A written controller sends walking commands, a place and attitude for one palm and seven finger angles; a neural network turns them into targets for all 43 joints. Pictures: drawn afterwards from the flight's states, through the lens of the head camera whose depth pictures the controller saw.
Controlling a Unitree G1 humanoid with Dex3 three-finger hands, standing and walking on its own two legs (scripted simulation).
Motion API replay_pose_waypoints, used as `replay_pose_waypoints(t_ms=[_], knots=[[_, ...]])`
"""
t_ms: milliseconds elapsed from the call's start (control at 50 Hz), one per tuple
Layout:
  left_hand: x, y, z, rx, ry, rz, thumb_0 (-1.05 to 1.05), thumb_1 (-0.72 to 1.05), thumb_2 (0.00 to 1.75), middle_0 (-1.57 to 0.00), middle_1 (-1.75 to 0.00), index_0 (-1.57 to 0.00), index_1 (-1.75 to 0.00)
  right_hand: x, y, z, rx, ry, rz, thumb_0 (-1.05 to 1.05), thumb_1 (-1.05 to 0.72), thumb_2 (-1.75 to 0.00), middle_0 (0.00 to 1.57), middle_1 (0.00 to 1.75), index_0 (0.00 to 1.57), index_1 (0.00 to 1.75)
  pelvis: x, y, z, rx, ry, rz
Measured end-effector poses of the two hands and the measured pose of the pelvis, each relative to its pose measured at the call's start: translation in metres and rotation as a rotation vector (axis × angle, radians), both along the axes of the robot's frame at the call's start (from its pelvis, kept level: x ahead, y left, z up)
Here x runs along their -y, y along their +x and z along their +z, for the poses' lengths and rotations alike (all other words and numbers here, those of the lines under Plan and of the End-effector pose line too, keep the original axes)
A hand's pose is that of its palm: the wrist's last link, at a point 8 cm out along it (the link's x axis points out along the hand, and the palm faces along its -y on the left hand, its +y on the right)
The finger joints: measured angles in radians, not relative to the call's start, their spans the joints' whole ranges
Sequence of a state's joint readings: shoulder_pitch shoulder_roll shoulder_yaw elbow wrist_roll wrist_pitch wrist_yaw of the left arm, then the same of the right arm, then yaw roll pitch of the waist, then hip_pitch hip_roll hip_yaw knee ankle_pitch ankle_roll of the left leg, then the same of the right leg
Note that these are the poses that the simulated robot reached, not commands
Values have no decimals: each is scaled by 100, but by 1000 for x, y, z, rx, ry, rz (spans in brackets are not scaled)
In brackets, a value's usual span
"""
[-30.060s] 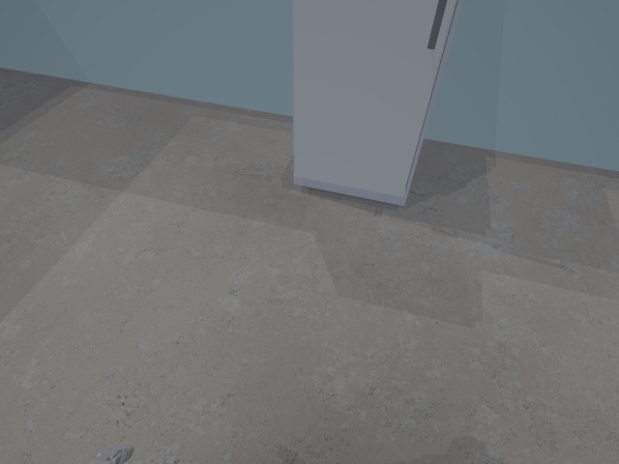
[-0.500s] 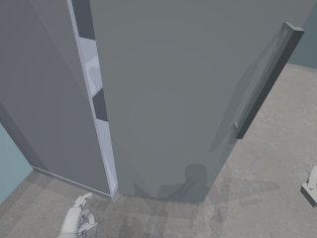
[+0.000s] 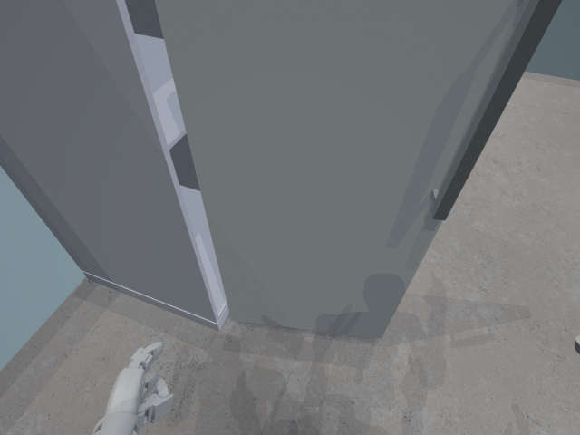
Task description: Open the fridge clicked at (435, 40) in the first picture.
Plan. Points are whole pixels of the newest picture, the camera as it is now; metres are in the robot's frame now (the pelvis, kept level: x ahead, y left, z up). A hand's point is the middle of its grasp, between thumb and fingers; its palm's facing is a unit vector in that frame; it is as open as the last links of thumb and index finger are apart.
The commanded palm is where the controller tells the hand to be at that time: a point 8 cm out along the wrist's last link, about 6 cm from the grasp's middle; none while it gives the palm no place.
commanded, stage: step back with the hand held close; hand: right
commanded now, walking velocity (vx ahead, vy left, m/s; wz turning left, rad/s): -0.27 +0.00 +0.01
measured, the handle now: (475, 124) +0.52 -0.25 +0.18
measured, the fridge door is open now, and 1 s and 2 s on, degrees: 76 76 76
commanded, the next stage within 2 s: stop stepping back and stand still in 0.60 s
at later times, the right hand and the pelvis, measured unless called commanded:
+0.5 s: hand out of the picture +0.08 -0.30 +0.17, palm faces +0.53 +0.76 -0.37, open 7.4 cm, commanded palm +0.00 -0.33 +0.18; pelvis -0.11 -0.02 -0.02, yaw -6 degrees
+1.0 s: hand out of the picture -0.06 -0.32 +0.16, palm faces +0.50 +0.80 -0.33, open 7.4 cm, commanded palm -0.12 -0.35 +0.18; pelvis -0.25 -0.04 +0.00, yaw -2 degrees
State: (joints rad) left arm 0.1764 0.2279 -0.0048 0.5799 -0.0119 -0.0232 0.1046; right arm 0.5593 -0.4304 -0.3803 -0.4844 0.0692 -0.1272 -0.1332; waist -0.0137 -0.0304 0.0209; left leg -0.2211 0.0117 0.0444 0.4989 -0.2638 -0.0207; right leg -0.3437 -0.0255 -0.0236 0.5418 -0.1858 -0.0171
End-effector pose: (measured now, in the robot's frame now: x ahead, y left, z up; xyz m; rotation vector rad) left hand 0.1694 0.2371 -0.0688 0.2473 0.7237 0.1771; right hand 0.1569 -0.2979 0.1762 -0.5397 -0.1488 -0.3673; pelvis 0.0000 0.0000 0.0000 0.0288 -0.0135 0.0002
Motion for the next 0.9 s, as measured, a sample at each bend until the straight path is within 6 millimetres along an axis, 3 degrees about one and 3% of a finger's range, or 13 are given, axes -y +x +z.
replay_pose_waypoints(t_ms=[100,200,340,520,680,800,900], knots=[[18,-18,2,24,-7,-36,1,90,90,-20,-30,-20,-30,17,-23,6,76,-16,-35,2,-89,-90,21,30,22,30,7,-22,-2,3,5,-5],[29,-38,-4,39,-26,-76,1,90,90,-20,-30,-20,-30,19,-52,2,109,-11,-66,2,-89,-90,21,30,21,30,8,-44,-6,11,12,-41],[29,-69,-10,3,-2,-114,1,90,90,-20,-30,-20,-30,17,-96,-1,142,2,-85,2,-89,-90,21,30,22,30,7,-71,-9,15,7,-62],[35,-110,-9,32,41,-96,2,90,90,-20,-30,-20,-30,37,-129,4,239,-11,-66,2,-88,-90,21,30,22,30,18,-116,-17,43,62,-105],[52,-140,-10,101,-49,-173,1,90,90,-20,-30,-20,-30,25,-203,14,230,-56,-67,2,-89,-90,21,30,21,30,10,-172,-21,0,25,-84],[59,-184,6,30,-37,-181,2,90,90,-20,-30,-20,-30,30,-239,15,185,9,-78,1,-88,-90,21,30,22,30,18,-202,1,14,-32,-43],[53,-217,11,83,19,-129,1,90,90,-20,-30,-20,-30,55,-245,-6,183,90,-106,1,-88,-90,21,30,22,30,35,-228,-5,15,7,-80]])
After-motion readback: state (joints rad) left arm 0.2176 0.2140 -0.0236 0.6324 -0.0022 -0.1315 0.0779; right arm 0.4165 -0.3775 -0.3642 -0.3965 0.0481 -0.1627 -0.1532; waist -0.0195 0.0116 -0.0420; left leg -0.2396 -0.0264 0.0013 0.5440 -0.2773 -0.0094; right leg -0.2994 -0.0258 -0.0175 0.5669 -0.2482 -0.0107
